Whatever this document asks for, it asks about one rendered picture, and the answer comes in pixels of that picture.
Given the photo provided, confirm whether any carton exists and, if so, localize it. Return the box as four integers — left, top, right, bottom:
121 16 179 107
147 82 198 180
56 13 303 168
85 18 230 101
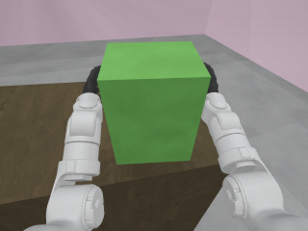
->
97 41 212 165

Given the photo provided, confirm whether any robot left forearm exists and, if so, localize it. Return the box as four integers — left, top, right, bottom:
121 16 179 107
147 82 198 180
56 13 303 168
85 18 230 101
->
46 92 103 221

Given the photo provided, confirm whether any left robot hand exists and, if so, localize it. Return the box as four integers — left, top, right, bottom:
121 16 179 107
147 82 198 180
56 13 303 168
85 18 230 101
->
82 65 101 99

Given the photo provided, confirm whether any robot right upper arm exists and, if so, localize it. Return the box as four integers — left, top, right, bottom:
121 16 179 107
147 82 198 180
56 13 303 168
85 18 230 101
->
222 170 308 231

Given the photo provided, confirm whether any robot left upper arm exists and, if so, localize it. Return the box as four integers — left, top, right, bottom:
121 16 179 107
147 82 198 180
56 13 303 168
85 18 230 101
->
23 184 105 231

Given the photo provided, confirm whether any right robot hand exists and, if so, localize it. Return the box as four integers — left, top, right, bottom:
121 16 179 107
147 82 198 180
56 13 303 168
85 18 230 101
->
204 63 218 94

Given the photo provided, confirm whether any robot right forearm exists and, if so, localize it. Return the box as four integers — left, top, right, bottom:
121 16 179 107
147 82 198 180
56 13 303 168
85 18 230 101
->
201 92 284 206

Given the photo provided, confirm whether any pedestal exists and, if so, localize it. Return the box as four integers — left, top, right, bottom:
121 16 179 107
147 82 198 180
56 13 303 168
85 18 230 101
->
0 82 230 231

